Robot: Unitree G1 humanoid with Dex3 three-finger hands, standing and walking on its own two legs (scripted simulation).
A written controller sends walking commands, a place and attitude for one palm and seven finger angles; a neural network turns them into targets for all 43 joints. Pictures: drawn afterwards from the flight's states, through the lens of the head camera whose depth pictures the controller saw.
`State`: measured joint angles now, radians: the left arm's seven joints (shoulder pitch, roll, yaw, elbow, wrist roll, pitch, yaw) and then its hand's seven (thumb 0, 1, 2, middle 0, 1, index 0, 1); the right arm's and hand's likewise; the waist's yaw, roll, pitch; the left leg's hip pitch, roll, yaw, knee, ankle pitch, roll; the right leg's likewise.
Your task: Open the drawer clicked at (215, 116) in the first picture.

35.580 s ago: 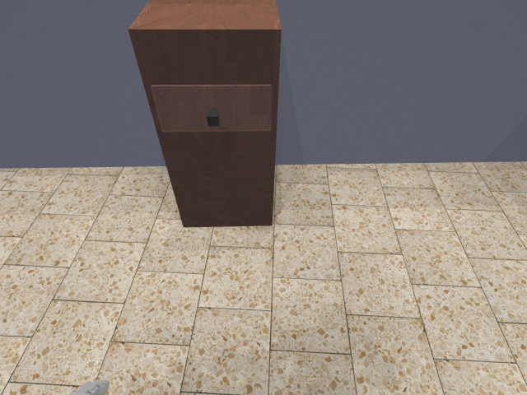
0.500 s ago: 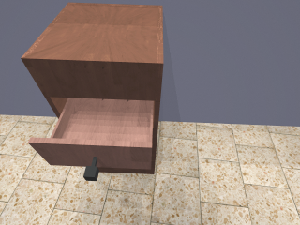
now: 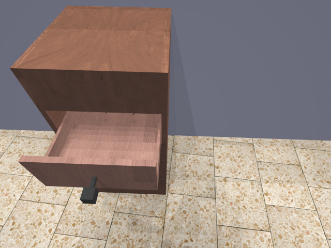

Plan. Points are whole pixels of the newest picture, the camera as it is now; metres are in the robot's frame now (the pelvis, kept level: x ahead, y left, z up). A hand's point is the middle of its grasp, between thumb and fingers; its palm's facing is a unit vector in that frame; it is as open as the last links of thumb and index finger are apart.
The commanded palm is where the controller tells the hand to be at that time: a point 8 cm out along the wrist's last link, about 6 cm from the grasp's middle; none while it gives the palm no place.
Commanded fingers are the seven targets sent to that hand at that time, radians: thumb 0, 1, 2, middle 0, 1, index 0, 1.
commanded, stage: come to a stop and stand still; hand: left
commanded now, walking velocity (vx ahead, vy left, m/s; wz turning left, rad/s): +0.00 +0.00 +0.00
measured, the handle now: (91, 189) +0.29 +0.24 -0.12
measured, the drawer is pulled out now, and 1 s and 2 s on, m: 0.19 0.19 0.19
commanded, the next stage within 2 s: look again from close up in 0.38 s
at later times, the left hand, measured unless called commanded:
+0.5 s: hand out of the picture +0.03 +0.17 -0.17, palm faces +0.01 -0.98 -0.20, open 7.3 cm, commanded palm none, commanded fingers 0.00 0.90 0.90 -0.20 -0.30 -0.20 -0.30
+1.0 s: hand out of the picture +0.00 +0.19 -0.18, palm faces +0.03 -0.98 -0.18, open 7.4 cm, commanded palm none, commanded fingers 0.00 0.90 0.90 -0.20 -0.30 -0.20 -0.30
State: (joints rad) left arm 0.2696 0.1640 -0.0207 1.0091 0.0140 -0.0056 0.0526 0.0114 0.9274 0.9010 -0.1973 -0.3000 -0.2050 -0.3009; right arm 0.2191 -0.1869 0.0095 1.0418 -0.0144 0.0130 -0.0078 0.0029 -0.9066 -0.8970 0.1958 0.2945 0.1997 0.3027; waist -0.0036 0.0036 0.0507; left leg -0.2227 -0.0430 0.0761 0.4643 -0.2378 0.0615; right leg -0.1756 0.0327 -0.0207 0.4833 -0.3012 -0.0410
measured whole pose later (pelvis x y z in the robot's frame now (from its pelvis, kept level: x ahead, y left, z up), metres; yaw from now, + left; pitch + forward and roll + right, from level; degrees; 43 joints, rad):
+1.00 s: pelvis +0.02 +0.02 +0.00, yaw +0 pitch -1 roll +0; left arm 0.31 0.14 -0.02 1.12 0.01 0.00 0.05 0.01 0.91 0.90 -0.20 -0.30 -0.20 -0.30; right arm 0.26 -0.14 0.01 1.16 -0.01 -0.01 -0.03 0.00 -0.91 -0.90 0.20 0.29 0.20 0.30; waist 0.00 -0.02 0.04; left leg -0.14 -0.08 0.08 0.39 -0.23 0.09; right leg -0.09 0.00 -0.01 0.40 -0.29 0.00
